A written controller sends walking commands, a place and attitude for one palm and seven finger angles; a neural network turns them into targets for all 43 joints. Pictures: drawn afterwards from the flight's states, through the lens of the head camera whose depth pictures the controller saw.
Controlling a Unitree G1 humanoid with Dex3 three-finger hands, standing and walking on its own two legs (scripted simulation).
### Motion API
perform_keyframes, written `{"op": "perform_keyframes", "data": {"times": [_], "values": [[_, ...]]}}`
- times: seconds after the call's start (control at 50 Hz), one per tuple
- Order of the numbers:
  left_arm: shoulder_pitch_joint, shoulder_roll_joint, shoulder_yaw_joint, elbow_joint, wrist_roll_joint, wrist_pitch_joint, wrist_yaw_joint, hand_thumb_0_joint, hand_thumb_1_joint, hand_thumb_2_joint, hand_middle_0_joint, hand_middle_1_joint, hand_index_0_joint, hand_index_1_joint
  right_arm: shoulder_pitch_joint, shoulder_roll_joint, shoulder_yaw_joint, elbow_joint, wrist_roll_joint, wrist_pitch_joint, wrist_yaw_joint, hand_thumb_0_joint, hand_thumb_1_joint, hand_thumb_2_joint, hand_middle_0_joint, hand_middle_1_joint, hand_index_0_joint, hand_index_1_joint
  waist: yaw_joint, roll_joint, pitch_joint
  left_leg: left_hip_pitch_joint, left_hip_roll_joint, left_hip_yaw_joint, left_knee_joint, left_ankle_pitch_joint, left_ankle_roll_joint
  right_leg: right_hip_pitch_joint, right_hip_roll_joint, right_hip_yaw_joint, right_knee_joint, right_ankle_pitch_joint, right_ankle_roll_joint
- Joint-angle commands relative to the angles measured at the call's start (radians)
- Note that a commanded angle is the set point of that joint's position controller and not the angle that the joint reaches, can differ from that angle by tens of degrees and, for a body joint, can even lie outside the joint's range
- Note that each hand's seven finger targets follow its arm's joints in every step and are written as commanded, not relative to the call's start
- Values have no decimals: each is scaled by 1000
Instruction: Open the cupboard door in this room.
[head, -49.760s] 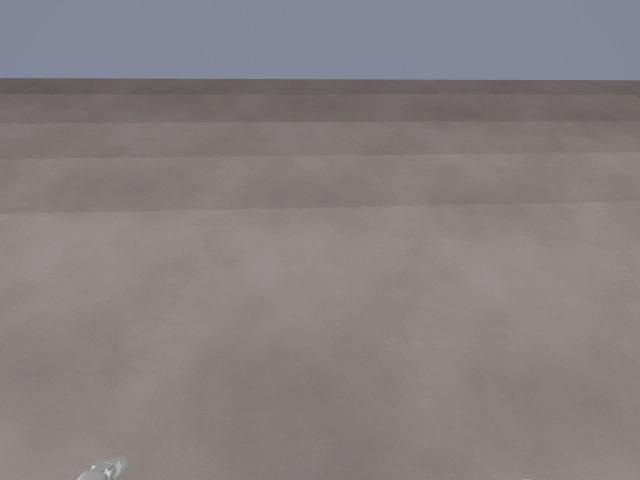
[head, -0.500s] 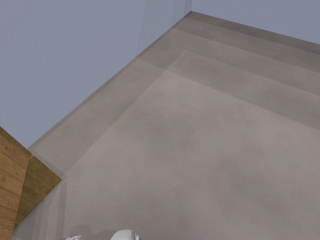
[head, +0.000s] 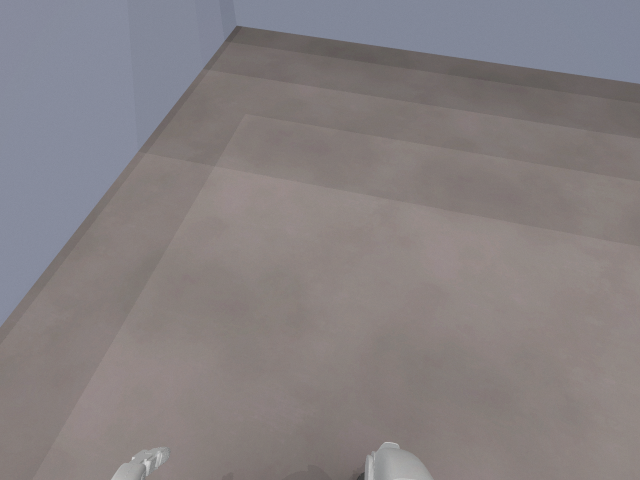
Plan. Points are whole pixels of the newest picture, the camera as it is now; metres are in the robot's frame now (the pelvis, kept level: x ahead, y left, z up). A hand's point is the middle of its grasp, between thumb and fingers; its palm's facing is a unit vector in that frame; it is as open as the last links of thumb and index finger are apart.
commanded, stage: walk to a spot facing it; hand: left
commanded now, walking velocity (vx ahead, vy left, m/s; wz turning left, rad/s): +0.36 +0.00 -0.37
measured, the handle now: out of the picture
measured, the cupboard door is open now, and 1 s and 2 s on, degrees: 45 45 45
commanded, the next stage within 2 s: turn to face it in 0.82 s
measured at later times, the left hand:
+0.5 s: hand (229, 399) +0.25 +0.16 -0.19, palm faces -0.05 -0.98 -0.18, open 7.3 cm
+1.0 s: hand (314, 233) +0.58 +0.03 -0.17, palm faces -0.23 -0.95 -0.23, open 7.4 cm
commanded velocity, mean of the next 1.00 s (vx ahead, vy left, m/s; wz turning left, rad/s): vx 0.31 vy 0.00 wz -0.14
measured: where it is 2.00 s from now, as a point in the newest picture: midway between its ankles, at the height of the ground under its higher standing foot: (388, 341)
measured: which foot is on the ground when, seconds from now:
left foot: down 0.00-0.10, up 0.12-0.48, down 0.50-0.88, up 0.90-1.00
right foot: up 0.00-0.08, down 0.10-0.50, up 0.52-0.86, down 0.88-1.00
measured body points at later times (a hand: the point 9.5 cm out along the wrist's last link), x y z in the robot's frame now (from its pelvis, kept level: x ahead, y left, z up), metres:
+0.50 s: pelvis +0.24 -0.03 -0.01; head +0.26 -0.02 +0.44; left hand +0.26 +0.21 -0.17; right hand +0.32 -0.28 -0.14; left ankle +0.34 +0.08 -0.74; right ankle +0.13 -0.12 -0.74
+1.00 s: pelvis +0.45 -0.13 -0.01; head +0.49 -0.15 +0.43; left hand +0.59 +0.08 -0.15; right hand +0.35 -0.35 -0.17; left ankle +0.41 +0.03 -0.67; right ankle +0.48 -0.22 -0.74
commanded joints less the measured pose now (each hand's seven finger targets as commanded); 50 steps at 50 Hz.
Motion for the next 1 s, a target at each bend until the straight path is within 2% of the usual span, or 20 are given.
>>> {"op": "perform_keyframes", "data": {"times": [0.0,0.04,0.06,0.08,0.12,0.2,0.38,0.44,0.46,0.48,0.5,0.52,0.58,0.64,0.76,0.82,0.84,0.86,0.88,0.98], "values": [[-64,27,-3,-76,-7,-24,-7,0,900,900,-200,-300,-200,-300,25,-195,-47,-42,2,-9,-7,0,-900,-900,200,300,200,300,8,146,-26,-53,232,-68,-115,189,128,191,24,-44,-179,13,-26],[147,91,17,-5,-1,-36,5,0,900,900,-200,-300,-200,-300,-15,-184,-39,-43,12,-4,-2,0,-900,-900,200,300,200,300,121,18,-104,-186,151,15,181,303,82,533,72,-45,-277,13,-69],[323,195,47,43,6,-50,22,0,900,900,-200,-300,-200,-300,-39,-133,-25,-64,30,-7,8,0,-900,-900,200,300,200,300,204,-207,-199,-415,43,87,529,139,39,792,-133,254,-399,-165,-148],[400,295,65,62,-14,-51,40,0,900,900,-200,-300,-200,-300,-59,-94,-20,-107,44,-9,9,0,-900,-900,200,300,200,300,208,-401,-260,-604,-68,-16,831,-325,17,834,-365,687,-610,-189,-237],[239,215,48,31,-31,-44,62,0,900,900,-200,-300,-200,-300,-129,-133,-39,-90,36,-2,10,0,-900,-900,200,300,200,300,133,-128,-71,-671,38,-172,918,-154,29,623,-335,592,-660,-245,-258],[94,103,8,5,-17,-77,66,0,900,900,-200,-300,-200,-300,-41,-73,-32,-13,17,26,10,0,-900,-900,200,300,200,300,5,-101,-85,-436,50,-153,679,-32,-3,380,-185,256,-630,167,-194],[184,107,9,94,-17,-97,60,0,900,900,-200,-300,-200,-300,-216,-45,-37,-71,22,4,34,0,-900,-900,200,300,200,300,36,-81,-13,-358,-14,-115,239,111,12,445,-174,245,-626,158,-185],[169,101,9,101,-21,-95,62,0,900,900,-200,-300,-200,-300,-97,-90,-48,-28,17,-11,22,0,-900,-900,200,300,200,300,-37,5,-39,-93,-52,-95,90,147,38,357,-115,187,-445,243,-142],[172,67,5,89,-22,-94,58,0,900,900,-200,-300,-200,-300,31,-156,-65,14,7,-19,12,0,-900,-900,200,300,200,300,-84,128,-113,119,42,-235,40,89,89,227,-40,130,-209,238,-99],[230,15,-8,80,-31,-95,50,0,900,900,-200,-300,-200,-300,163,-260,-88,42,-9,-20,2,0,-900,-900,200,300,200,300,-107,351,-229,319,298,-567,-50,5,196,23,89,0,121,-116,-49],[164,34,-15,51,-24,-100,51,0,900,900,-200,-300,-200,-300,205,-261,-83,42,-3,-6,-6,0,-900,-900,200,300,200,300,-127,283,-208,293,384,-707,-144,-47,263,-67,99,78,332,-286,-49],[113,44,-11,32,-19,-98,49,0,900,900,-200,-300,-200,-300,142,-241,-77,17,2,-1,-5,0,-900,-900,200,300,200,300,-102,163,-102,185,385,-685,-163,-117,279,-132,35,109,401,-238,-48],[79,13,-3,46,-7,-74,35,0,900,900,-200,-300,-200,-300,0,-123,-45,-1,7,-21,-10,0,-900,-900,200,300,200,300,-22,136,40,-76,277,-434,-231,-49,196,-109,-38,122,384,-66,-25],[107,-20,-11,51,-9,-52,22,0,900,900,-200,-300,-200,-300,-14,-125,-45,15,13,-32,-12,0,-900,-900,200,300,200,300,16,151,-25,-51,204,-205,-213,147,169,-24,-48,72,166,-6,-6],[46,-20,-8,37,-7,-44,16,0,900,900,-200,-300,-200,-300,-3,-146,-53,37,11,-10,0,0,-900,-900,200,300,200,300,14,118,7,-112,188,-89,-185,40,156,169,-4,-39,-164,82,-6],[164,36,11,72,-4,-50,22,0,900,900,-200,-300,-200,-300,-20,-143,-48,40,13,3,3,0,-900,-900,200,300,200,300,81,50,-26,-173,136,-23,39,68,105,406,36,-41,-284,61,-34],[304,105,28,114,3,-61,31,0,900,900,-200,-300,-200,-300,-36,-109,-39,32,22,3,7,0,-900,-900,200,300,200,300,149,-97,-83,-302,47,53,309,64,65,596,-56,120,-358,-39,-88],[425,227,58,142,-2,-70,47,0,900,900,-200,-300,-200,-300,-28,-47,-28,-3,38,1,15,0,-900,-900,200,300,200,300,184,-403,-160,-527,-83,57,644,-301,27,745,-319,548,-565,-145,-205],[416,230,53,140,-23,-66,60,0,900,900,-200,-300,-200,-300,-77,-88,-34,-20,36,3,12,0,-900,-900,200,300,200,300,176,-313,-160,-584,-40,-95,810,-331,41,717,-361,652,-664,-185,-250],[165,39,-13,87,-16,-88,83,0,900,900,-200,-300,-200,-300,-35,-19,-22,52,28,31,-1,0,-900,-900,200,300,200,300,14,-99,-107,-398,25,-176,688,-80,19,405,-257,179,-598,444,-173]]}}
